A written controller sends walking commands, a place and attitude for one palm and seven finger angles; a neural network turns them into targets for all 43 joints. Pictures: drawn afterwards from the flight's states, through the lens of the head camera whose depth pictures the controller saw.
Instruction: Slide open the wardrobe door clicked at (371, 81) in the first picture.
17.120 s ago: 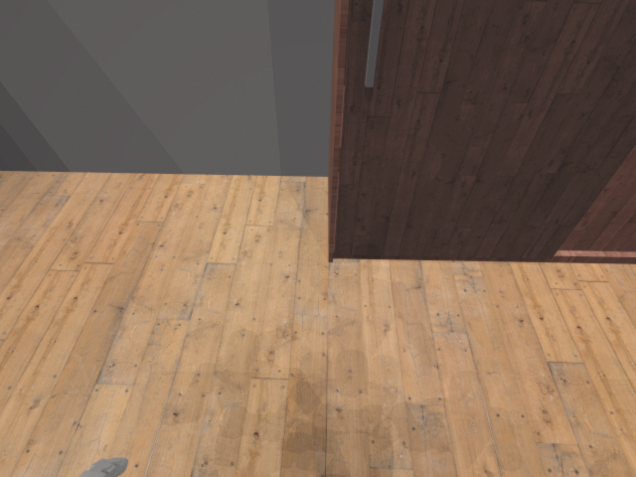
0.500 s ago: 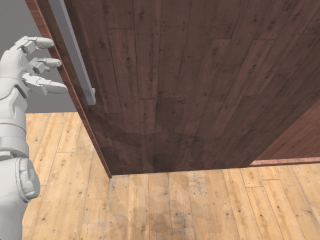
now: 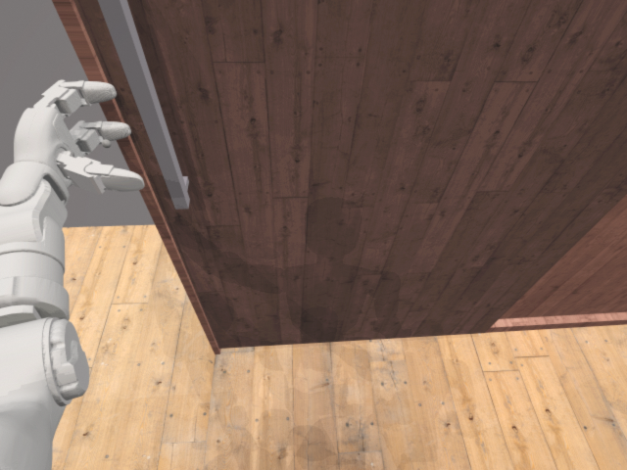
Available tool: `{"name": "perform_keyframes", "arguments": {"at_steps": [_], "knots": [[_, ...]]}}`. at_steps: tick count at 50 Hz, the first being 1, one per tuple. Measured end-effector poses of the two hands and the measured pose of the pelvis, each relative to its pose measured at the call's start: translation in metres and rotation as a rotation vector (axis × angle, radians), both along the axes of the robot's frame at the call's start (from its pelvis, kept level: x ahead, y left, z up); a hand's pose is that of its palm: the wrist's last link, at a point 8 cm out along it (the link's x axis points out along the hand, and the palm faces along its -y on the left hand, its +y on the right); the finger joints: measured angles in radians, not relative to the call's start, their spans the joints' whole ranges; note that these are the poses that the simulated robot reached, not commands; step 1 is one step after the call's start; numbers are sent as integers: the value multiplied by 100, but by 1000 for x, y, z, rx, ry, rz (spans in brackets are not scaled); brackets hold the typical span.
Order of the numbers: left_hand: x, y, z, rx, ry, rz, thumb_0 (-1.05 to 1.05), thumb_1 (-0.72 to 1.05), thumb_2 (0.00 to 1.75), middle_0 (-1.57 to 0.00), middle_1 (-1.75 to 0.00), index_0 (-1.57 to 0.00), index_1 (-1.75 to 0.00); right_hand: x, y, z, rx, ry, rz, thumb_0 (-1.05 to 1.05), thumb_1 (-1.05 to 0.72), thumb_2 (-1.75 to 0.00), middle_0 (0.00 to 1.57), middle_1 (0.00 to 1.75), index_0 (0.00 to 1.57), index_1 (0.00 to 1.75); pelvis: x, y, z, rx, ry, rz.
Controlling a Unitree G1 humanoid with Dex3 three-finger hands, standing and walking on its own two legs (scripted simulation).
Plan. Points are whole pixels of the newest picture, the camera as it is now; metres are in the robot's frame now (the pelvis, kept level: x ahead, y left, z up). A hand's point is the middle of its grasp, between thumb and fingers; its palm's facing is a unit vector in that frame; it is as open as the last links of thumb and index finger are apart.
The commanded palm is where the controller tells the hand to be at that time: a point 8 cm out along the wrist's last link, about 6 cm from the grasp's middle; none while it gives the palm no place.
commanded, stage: move the hooked fingers beside the handle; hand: left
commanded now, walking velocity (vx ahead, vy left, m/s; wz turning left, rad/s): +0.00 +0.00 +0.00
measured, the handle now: (154, 104) +0.51 +0.20 +0.18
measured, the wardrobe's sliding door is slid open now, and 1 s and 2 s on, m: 0.00 0.00 0.00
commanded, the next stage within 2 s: feel for the door with the fingertips in 0.08 s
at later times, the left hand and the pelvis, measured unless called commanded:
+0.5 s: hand (128, 144) +0.46 +0.23 +0.16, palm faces +0.08 -1.00 +0.01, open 14.0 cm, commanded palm +0.43 +0.27 +0.17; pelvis +0.00 +0.00 +0.00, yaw +0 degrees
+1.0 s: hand (134, 142) +0.46 +0.22 +0.16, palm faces +0.10 -0.99 -0.01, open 13.7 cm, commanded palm +0.43 +0.27 +0.17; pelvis -0.01 -0.01 +0.00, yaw +0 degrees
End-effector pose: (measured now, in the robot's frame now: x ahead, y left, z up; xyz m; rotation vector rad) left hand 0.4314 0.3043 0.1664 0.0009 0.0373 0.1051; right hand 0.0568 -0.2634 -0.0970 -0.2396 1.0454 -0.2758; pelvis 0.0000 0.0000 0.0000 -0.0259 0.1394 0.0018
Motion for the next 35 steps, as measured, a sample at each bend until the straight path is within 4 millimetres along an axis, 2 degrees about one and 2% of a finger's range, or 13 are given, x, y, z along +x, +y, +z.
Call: {"name": "perform_keyframes", "arguments": {"at_steps": [14,26,35], "knots": [[-6,4,0,2,18,9,-2,-50,30,-29,-120,-30,-120,-4,-6,0,-7,13,-7,0,-90,-90,20,30,21,30,0,-3,0,1,-8,2],[3,-26,-3,-11,15,-15,-2,-50,30,-30,-120,-30,-120,1,-4,-1,-3,-7,2,0,-91,-90,20,30,21,30,-1,-2,1,3,-9,5],[3,-34,-1,-3,16,2,-2,-50,30,-30,-120,-31,-121,2,2,-4,22,-16,6,0,-90,-90,20,30,21,30,-3,-4,1,5,-19,4]]}}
